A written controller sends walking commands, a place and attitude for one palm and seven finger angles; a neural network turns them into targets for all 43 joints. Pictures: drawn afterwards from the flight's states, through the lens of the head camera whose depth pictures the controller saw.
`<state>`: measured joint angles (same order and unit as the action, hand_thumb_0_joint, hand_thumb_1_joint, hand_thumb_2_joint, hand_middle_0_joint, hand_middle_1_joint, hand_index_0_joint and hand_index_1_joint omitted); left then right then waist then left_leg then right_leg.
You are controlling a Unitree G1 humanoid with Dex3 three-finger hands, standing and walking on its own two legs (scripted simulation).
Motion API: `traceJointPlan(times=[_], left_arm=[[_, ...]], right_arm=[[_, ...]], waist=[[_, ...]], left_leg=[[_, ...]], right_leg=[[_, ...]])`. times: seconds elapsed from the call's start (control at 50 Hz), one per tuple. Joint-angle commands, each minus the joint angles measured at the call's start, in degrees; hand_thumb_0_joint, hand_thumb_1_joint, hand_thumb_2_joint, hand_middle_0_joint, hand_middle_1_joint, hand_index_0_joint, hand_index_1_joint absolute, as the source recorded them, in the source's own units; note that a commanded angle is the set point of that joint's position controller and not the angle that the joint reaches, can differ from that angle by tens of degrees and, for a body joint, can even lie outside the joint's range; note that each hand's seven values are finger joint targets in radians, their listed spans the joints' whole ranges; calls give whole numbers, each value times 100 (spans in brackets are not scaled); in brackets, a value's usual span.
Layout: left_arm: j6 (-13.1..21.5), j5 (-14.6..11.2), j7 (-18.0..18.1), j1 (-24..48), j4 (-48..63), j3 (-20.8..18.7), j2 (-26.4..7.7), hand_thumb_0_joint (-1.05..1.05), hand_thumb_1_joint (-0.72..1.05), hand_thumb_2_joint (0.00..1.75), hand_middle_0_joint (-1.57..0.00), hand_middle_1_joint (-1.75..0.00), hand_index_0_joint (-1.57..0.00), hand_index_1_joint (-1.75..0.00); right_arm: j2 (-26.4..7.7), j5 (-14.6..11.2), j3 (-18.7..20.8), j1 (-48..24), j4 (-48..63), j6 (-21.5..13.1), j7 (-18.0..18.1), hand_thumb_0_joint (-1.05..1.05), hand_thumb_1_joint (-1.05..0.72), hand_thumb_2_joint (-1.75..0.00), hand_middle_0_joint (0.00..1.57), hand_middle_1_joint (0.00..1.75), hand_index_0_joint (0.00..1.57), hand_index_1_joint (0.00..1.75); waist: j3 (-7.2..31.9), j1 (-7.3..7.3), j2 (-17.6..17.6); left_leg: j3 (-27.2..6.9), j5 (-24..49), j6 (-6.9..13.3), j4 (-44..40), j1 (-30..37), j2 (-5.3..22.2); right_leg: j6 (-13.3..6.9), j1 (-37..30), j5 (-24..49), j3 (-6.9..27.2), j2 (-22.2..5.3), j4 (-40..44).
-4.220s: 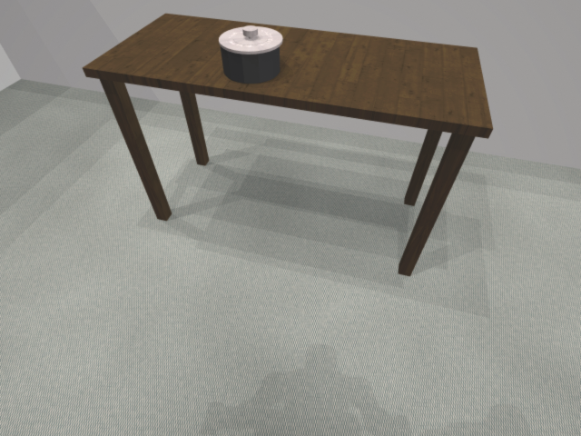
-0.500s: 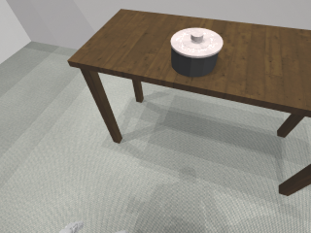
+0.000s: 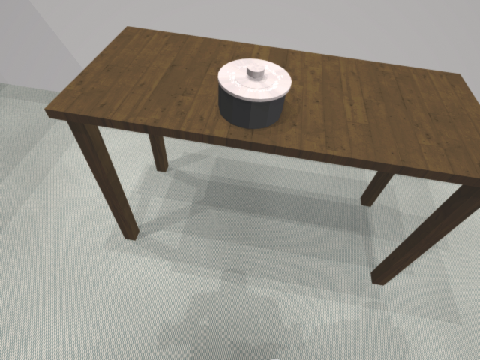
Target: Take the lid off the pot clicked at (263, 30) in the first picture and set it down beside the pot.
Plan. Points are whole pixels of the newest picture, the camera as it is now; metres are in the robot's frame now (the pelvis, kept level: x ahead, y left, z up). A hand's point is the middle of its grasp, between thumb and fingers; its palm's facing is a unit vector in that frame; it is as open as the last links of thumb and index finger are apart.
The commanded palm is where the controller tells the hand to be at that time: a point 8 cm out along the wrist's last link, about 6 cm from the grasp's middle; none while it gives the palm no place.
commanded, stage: take the last steps up to it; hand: left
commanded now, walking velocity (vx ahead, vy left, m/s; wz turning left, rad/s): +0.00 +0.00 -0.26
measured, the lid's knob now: (255, 70) +0.75 +0.02 +0.09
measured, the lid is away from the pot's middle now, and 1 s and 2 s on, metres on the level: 0.00 0.00 0.00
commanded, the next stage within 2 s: come to a stop and stand still in 0.80 s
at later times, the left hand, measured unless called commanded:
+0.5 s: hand out of the picture +0.06 +0.11 -0.15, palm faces -0.03 -0.98 -0.20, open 7.4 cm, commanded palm none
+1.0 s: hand (170, 297) +0.26 +0.16 -0.18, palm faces -0.01 -0.98 -0.19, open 7.4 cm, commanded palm none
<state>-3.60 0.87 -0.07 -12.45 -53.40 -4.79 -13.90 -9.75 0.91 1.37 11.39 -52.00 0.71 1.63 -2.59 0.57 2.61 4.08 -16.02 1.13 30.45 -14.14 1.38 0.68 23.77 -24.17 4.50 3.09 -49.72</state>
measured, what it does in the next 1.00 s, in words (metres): walks ahead: right foot, then left foot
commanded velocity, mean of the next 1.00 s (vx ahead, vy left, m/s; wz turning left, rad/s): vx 0.17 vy -0.03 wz -0.03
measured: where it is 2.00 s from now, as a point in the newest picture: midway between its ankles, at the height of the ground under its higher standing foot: outside the picture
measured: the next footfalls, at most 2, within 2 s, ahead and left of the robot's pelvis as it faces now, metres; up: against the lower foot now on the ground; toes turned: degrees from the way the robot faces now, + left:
right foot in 0.30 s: +0.01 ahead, -0.13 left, +0.00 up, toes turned -8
left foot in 0.78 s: +0.31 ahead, +0.03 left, +0.00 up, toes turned +1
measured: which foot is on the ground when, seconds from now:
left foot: down 0.00-0.30, up 0.32-0.76, down 0.78-1.00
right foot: up 0.00-0.28, down 0.30-0.78, up 0.80-1.00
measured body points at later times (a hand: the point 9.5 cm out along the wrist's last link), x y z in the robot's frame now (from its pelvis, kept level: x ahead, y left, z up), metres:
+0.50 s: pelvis +0.06 -0.06 +0.01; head +0.08 -0.08 +0.46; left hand +0.06 +0.16 -0.14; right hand +0.03 -0.30 -0.15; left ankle +0.09 +0.09 -0.66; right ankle -0.02 -0.13 -0.73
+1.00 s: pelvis +0.23 -0.02 +0.00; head +0.25 +0.00 +0.45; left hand +0.27 +0.21 -0.16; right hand +0.28 -0.26 -0.13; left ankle +0.27 +0.03 -0.73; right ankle +0.21 -0.17 -0.65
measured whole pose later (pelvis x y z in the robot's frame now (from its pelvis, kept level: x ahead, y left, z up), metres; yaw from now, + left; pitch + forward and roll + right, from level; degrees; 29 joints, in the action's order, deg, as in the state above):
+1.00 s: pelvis +0.23 -0.02 +0.00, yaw -6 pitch -2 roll +0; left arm 0.9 0.9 2.3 -15.9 -59.8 -3.1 -10.2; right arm -8.4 0.1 1.9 11.4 -58.7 -3.6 2.3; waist -3.9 1.5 3.2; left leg 8.7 -11.3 6.4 24.7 -11.9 -3.3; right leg 1.0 28.4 -18.3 0.7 -4.2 -66.8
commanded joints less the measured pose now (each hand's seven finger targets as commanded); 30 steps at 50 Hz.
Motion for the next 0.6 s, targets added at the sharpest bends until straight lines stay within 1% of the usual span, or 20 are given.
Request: traceJointPlan(times=[0.0, 0.04, 0.06, 0.12, 0.16, 0.2, 0.24, 0.26, 0.28, 0.3, 0.32, 0.34, 0.36, 0.38, 0.4, 0.42, 0.44, 0.48, 0.56, 0.58], left_arm=[[108, 29, -73, -236, 244, -143, -450, 0, 90, 90, -20, -30, -20, -30], [115, 0, -68, -222, 204, -64, -310, 0, 90, 90, -20, -30, -20, -30], [120, -12, -72, -171, 202, -23, -221, 0, 90, 90, -20, -30, -20, -30], [169, 22, -122, 191, 320, 51, -134, 0, 90, 90, -20, -30, -20, -30], [224, 31, -156, 296, 327, 77, -108, 0, 90, 90, -20, -30, -20, -30], [283, 30, -186, 31, 220, 73, -41, 0, 90, 90, -20, -30, -20, -30], [370, 43, -178, -535, -73, 68, -7, 0, 90, 90, -20, -30, -20, -30], [426, 45, -125, -845, -193, 33, -195, 0, 90, 90, -20, -30, -20, -30], [498, 85, -34, -1360, -352, -69, -669, 0, 90, 90, -20, -30, -20, -30], [501, 7, 37, -1770, -437, -121, -1004, 0, 90, 90, -20, -30, -20, -30], [521, 4, 67, -1687, -443, -75, -835, 0, 90, 90, -20, -30, -20, -30], [597, -6, 88, -1397, -467, -59, -656, 0, 90, 90, -20, -30, -20, -30], [617, -3, 109, -1317, -482, -19, -442, 0, 90, 90, -20, -30, -20, -30], [669, 0, 104, -1140, -453, 64, -230, 0, 90, 90, -20, -30, -20, -30], [727, -5, 94, -1091, -464, 103, -144, 0, 90, 90, -20, -30, -20, -30], [772, -13, 88, -1209, -505, 129, -107, 0, 90, 90, -20, -30, -20, -30], [816, -8, 100, -1316, -571, 138, -109, 0, 90, 90, -20, -30, -20, -30], [850, 0, 126, -1536, -689, 163, -86, 0, 90, 90, -20, -30, -20, -30], [864, 33, 193, -1843, -914, 190, -79, 0, 90, 90, -20, -30, -20, -30], [865, 34, 208, -1831, -944, 188, -70, 0, 90, 90, -20, -30, -20, -30]], right_arm=[[-964, 46, 157, -114, 370, -126, 110, 0, -90, -90, 20, 30, 20, 30], [-947, 33, 162, 105, 233, -135, 111, 0, -90, -90, 20, 30, 20, 30], [-897, 20, 169, 258, 160, -153, 105, 0, -90, -90, 20, 30, 20, 30], [-1074, 77, 286, 737, -76, -171, 51, 0, -90, -90, 20, 30, 20, 30], [-1129, 89, 332, 864, -189, -176, 20, 0, -90, -90, 20, 30, 20, 30], [-1221, 99, 371, 773, -249, -187, -11, 0, -90, -90, 20, 30, 20, 30], [-1127, 69, 348, 719, -336, -179, -26, 0, -90, -90, 20, 30, 20, 30], [-877, 29, 306, 723, -375, -193, -56, 0, -90, -90, 20, 30, 20, 30], [-474, -39, 185, 521, -236, -221, -81, 0, -90, -90, 20, 30, 20, 30], [-591, 28, 172, -102, 44, -235, -131, 0, -90, -90, 20, 30, 20, 30], [-690, 70, 226, -239, 65, -247, -166, 0, -90, -90, 20, 30, 20, 30], [-664, 73, 250, -145, -84, -239, -180, 0, -90, -90, 20, 30, 20, 30], [-626, 68, 277, -87, -177, -223, -186, 0, -90, -90, 20, 30, 20, 30], [-634, 75, 280, 33, -305, -236, -206, 0, -90, -90, 20, 30, 20, 30], [-535, 79, 266, 200, -404, -240, -222, 0, -90, -90, 20, 30, 20, 30], [-439, 69, 255, 251, -454, -233, -232, 0, -90, -90, 20, 30, 20, 30], [-393, 56, 243, 246, -474, -233, -235, 0, -90, -90, 20, 30, 20, 30], [-346, 30, 244, 104, -443, -222, -245, 0, -90, -90, 20, 30, 20, 30], [-269, -9, 207, -503, -280, -261, -275, 0, -90, -90, 20, 30, 20, 30], [-262, -14, 190, -600, -232, -270, -282, 0, -90, -90, 20, 30, 20, 30]], waist=[[-13, 86, -1131], [234, 2, -1138], [259, -64, -1004], [242, -355, -1163], [37, -437, -1193], [35, -301, -1210], [164, -51, -836], [159, 88, -319], [148, 369, 1104], [-238, 632, 1414], [-466, 490, 629], [-520, 312, 944], [-696, 230, 835], [-762, 70, 431], [-609, -36, 248], [-493, -49, 182], [-322, -53, 273], [-275, -4, 341], [-430, 161, 365], [-458, 141, 315]], left_leg=[[-1052, 927, 590, -1729, 110, 1391], [-760, 1747, 640, -1484, 605, 1260], [-728, 1749, 695, -1472, 682, 1339], [-948, 430, 794, -1649, 915, 1562], [-1133, -440, 829, -1777, 636, 1649], [-1104, -1023, 747, -1727, 341, 1625], [-760, -1237, 469, -1122, -49, 1313], [-416, -1395, 244, -513, -830, 1013], [388, -1630, -106, 1029, -2112, 357], [215, -1946, -172, 2101, -2777, 244], [-210, -1503, -120, 2644, -2936, 361], [-310, -974, -114, 2861, -2882, 484], [-285, -788, -148, 3039, -2833, 550], [-286, -410, -202, 3090, -2724, 614], [-200, -148, -269, 3051, -2573, 594], [-83, -23, -324, 3013, -2480, 539], [-14, 39, -367, 2933, -2476, 499], [63, 190, -372, 2840, -2511, 446], [224, 336, -303, 2286, -2624, 360], [234, 360, -265, 2061, -2551, 331]], right_leg=[[123, 585, 247, -62, -332, -1508], [177, 522, 211, -262, -360, -1065], [176, 412, 176, -358, -414, -778], [113, 271, -167, -633, -508, 247], [19, -34, -299, -755, -475, 734], [-56, -512, -122, -865, -393, 1305], [-113, -1523, 596, -1048, -236, 2447], [-235, -2382, 528, -662, -472, 2915], [-658, -3145, -559, 1187, -1733, 3752], [-1205, -2728, -945, 2420, -2587, 4340], [-1357, -2440, -922, 2180, -2553, 4377], [-1215, -2275, -608, 1929, -2254, 4363], [-1186, -2049, -373, 1768, -2229, 4363], [-1123, -1994, 513, 1214, -2041, 4221], [-1043, -2067, 1566, 692, -1849, 4039], [-985, -2158, 2499, 357, -1727, 3896], [-968, -2408, 3284, 185, -1682, 3770], [-925, -2571, 4160, -9, -1616, 3664], [-997, -2798, 4821, -14, -1704, 3646], [-985, -2827, 4941, -44, -1688, 3632]])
